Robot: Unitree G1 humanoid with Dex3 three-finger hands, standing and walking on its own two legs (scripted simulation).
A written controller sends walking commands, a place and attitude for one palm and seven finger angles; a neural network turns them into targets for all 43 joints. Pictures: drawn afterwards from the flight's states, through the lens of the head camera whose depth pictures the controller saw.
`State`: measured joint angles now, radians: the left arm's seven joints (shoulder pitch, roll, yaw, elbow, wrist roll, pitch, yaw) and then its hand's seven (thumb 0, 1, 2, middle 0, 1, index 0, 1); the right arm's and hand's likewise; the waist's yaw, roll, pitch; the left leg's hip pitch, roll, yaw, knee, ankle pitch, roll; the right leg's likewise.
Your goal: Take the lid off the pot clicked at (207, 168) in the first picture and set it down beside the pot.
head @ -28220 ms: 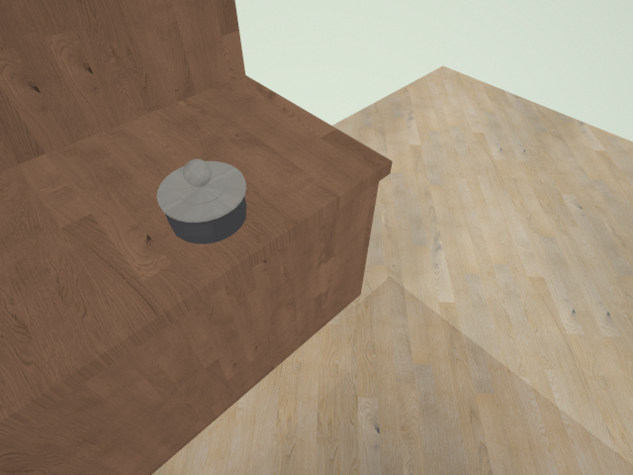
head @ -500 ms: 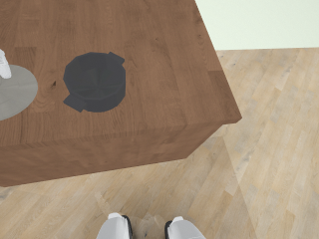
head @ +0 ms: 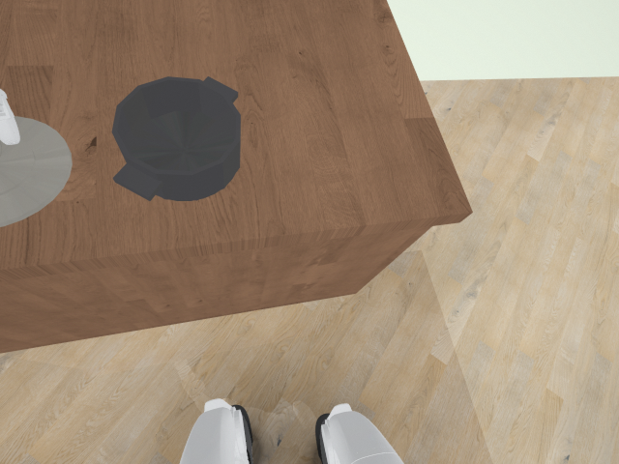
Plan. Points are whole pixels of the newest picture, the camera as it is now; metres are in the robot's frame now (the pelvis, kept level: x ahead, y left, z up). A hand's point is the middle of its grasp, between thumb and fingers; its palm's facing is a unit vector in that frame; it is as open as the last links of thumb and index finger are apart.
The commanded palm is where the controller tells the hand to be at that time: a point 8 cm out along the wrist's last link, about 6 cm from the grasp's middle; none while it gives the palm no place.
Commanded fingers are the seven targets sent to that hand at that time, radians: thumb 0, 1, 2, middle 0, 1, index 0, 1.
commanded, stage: open the fingers wide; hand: left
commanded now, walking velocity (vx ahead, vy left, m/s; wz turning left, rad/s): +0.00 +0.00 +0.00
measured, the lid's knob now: out of the picture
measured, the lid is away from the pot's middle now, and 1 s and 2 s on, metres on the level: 0.23 0.24 0.24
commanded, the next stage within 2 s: raise the empty hand in 1.18 s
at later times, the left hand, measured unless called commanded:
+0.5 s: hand out of the picture +0.46 +0.34 +0.02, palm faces -0.46 -0.13 -0.88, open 7.7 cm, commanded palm +0.52 +0.32 +0.08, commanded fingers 0.00 0.32 0.68 -0.50 -1.03 -0.54 -1.04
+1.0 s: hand out of the picture +0.47 +0.34 +0.03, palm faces -0.45 -0.12 -0.89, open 10.4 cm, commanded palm +0.52 +0.32 +0.08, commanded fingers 0.00 0.01 0.60 -0.33 -0.89 -0.33 -0.89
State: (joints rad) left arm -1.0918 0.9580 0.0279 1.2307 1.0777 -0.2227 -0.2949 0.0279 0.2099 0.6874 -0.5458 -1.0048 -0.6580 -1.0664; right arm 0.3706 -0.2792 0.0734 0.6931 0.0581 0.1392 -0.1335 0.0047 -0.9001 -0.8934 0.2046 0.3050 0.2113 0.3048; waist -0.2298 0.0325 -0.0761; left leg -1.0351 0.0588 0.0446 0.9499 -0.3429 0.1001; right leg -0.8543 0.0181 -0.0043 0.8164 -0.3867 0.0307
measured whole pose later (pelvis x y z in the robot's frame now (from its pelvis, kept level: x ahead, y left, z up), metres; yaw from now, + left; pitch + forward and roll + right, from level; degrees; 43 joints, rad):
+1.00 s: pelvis -0.02 +0.01 +0.00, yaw +1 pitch +22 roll -7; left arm -1.07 0.85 0.00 1.22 1.08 -0.13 -0.24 0.00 0.08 0.59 -0.37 -0.92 -0.37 -0.93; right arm 0.38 -0.28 0.04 0.69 0.05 0.14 -0.09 0.01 -0.90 -0.89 0.20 0.30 0.21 0.30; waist -0.20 0.04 -0.09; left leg -1.03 0.04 0.04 0.96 -0.32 0.11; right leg -0.86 0.01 0.00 0.84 -0.38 0.01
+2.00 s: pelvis +0.00 +0.01 +0.02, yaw +2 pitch +18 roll -6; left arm -1.07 0.84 -0.01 1.16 1.04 -0.15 -0.31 0.00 0.03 0.57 -0.34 -0.90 -0.34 -0.91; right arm 0.39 -0.28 0.02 0.70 0.07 0.15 -0.08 0.01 -0.90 -0.89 0.20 0.30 0.21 0.30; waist -0.16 0.04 -0.10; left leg -0.86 0.02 0.05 0.83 -0.30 0.11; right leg -0.68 0.00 0.02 0.70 -0.35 0.00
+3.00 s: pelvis +0.01 -0.01 +0.04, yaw +4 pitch +13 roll -3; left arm -0.91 0.83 0.03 0.98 0.98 -0.16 -0.39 0.00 0.03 0.57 -0.34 -0.90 -0.34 -0.91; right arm 0.35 -0.29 0.00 0.68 0.08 0.17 -0.06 0.01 -0.90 -0.89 0.20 0.30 0.21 0.30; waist -0.11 0.04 -0.07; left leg -0.63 0.01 0.05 0.65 -0.24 0.08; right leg -0.47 -0.01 0.02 0.56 -0.31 0.02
